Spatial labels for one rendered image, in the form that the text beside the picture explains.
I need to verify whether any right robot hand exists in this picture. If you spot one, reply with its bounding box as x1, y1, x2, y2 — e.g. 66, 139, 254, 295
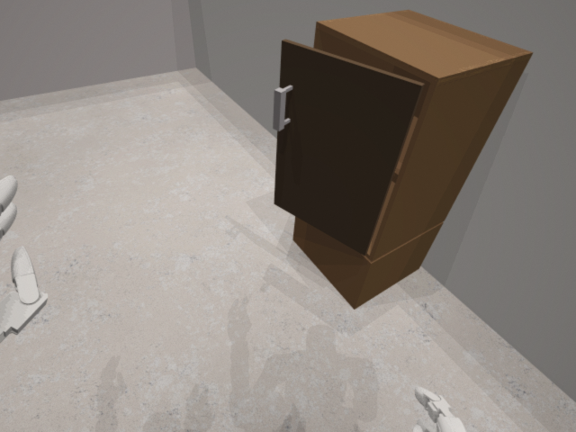
412, 386, 467, 432

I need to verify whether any handle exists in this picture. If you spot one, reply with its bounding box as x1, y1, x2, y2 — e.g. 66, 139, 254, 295
273, 85, 293, 131

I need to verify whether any left robot hand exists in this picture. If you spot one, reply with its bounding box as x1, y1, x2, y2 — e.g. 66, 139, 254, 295
0, 175, 48, 343

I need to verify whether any cupboard door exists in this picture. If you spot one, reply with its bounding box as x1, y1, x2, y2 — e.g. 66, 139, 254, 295
274, 39, 425, 256

